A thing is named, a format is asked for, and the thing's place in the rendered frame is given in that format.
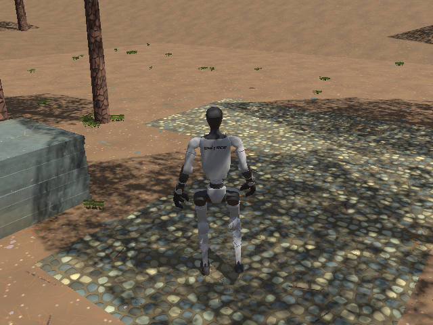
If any left robot foot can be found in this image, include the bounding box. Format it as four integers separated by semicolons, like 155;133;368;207
200;260;210;276

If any robot right upper arm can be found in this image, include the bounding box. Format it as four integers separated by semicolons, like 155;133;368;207
229;136;249;173

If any left robot hand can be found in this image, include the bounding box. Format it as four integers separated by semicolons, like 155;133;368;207
173;192;189;209

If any robot left thigh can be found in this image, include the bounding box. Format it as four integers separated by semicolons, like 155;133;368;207
193;189;209;235

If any robot left upper arm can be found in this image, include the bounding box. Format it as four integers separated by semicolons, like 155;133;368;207
182;137;201;175

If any right robot hand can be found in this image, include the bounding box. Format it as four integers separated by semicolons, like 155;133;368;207
240;183;256;196

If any robot right forearm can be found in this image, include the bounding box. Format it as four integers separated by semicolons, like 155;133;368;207
242;162;254;186

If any robot left forearm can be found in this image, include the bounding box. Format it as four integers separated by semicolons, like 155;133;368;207
175;165;189;194

